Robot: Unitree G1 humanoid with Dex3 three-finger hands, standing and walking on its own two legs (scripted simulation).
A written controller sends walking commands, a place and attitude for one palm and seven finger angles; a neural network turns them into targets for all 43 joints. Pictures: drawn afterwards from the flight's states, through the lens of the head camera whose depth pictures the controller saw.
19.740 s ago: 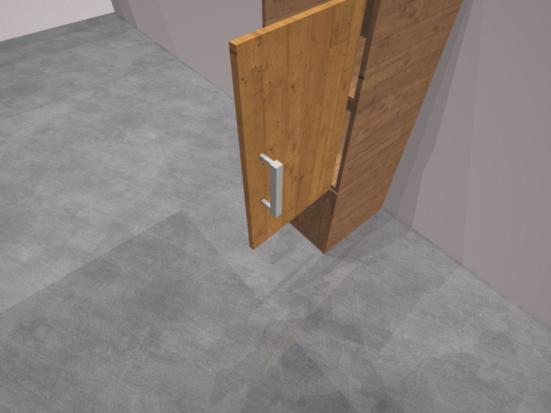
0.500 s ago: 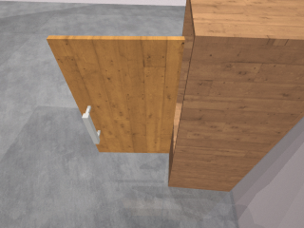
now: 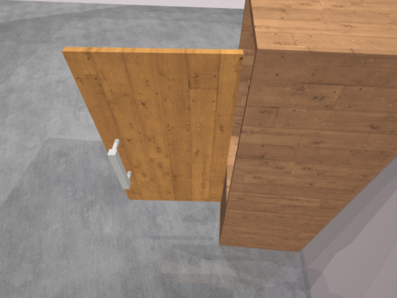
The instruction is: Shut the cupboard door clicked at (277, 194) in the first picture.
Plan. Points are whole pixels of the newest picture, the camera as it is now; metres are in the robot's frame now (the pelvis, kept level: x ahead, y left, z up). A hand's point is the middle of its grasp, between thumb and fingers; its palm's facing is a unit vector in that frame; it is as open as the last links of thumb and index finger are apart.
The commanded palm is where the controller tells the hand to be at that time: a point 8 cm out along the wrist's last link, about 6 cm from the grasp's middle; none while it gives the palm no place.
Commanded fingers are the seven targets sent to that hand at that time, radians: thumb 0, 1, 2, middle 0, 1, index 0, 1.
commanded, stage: raise the hand and make a fist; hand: left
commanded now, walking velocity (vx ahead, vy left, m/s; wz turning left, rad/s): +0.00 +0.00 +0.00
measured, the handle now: (121, 165) +0.47 +0.26 -0.09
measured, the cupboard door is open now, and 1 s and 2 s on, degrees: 94 94 94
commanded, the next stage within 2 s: none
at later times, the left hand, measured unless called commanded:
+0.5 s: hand out of the picture +0.12 +0.16 -0.09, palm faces +0.00 -1.00 +0.03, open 6.3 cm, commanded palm +0.10 +0.23 -0.08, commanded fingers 0.00 0.90 0.90 -0.57 -0.70 -0.57 -0.70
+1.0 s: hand (105, 296) +0.14 +0.20 -0.08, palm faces +0.05 -1.00 -0.04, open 3.9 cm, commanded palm +0.11 +0.25 -0.08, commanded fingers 0.00 0.90 0.90 -1.02 -1.20 -1.02 -1.20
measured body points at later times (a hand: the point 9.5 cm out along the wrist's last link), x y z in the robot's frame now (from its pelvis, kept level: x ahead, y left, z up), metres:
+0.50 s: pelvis -0.07 -0.01 -0.10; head -0.02 +0.00 +0.34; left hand +0.12 +0.21 -0.09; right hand +0.18 -0.26 -0.13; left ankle -0.05 +0.10 -0.74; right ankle +0.00 -0.10 -0.74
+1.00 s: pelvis -0.07 +0.01 -0.12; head +0.02 +0.02 +0.32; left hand +0.13 +0.25 -0.07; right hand +0.11 -0.21 -0.21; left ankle -0.05 +0.10 -0.74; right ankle +0.00 -0.10 -0.74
